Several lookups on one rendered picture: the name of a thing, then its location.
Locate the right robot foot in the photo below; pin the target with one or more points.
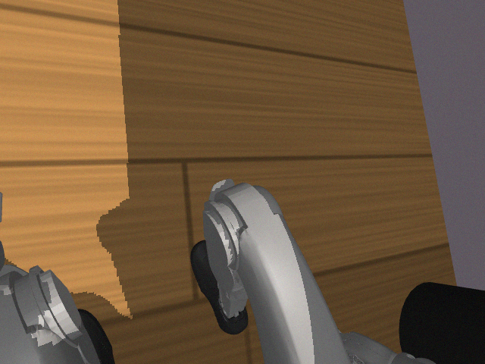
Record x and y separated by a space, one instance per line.
208 286

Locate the left robot foot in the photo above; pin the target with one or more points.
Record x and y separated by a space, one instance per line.
98 337

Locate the right robot hand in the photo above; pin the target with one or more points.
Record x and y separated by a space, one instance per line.
364 350

